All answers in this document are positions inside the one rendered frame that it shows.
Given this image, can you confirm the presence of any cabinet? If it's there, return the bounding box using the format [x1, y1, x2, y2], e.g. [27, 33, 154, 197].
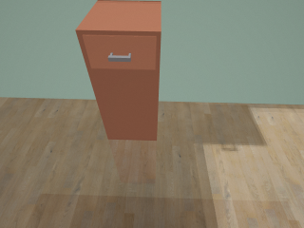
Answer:
[75, 0, 162, 141]

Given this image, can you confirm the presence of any handle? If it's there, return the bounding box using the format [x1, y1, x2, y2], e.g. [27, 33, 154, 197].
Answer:
[107, 52, 131, 62]

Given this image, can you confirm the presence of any drawer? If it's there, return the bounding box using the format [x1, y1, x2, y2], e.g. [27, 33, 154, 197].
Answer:
[82, 34, 157, 69]

